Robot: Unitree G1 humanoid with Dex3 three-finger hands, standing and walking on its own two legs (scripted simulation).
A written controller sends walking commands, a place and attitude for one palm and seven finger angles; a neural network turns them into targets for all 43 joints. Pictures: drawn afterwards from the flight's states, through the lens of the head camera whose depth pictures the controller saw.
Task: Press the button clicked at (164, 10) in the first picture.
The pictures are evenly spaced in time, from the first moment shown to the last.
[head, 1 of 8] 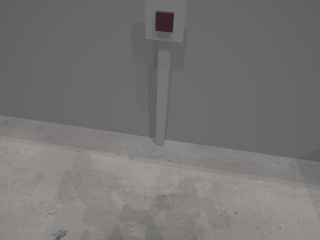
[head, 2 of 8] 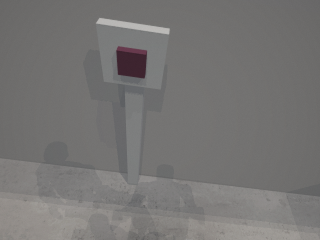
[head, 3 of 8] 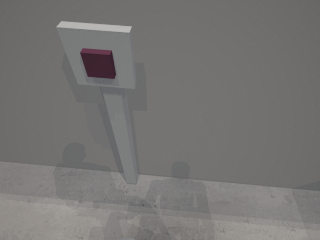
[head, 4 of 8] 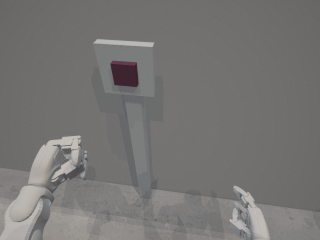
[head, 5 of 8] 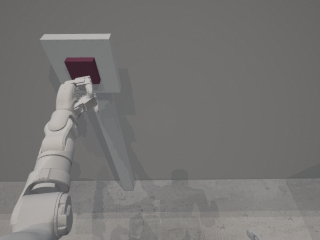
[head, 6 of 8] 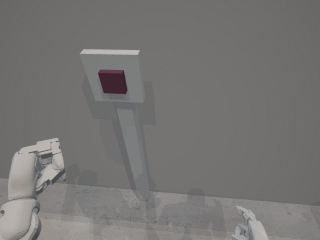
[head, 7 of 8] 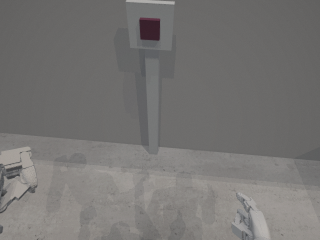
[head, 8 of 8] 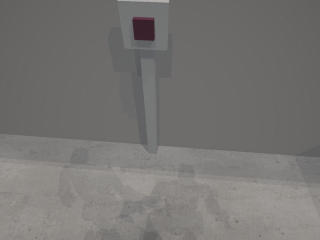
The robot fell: no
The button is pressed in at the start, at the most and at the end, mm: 0 13 0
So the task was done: yes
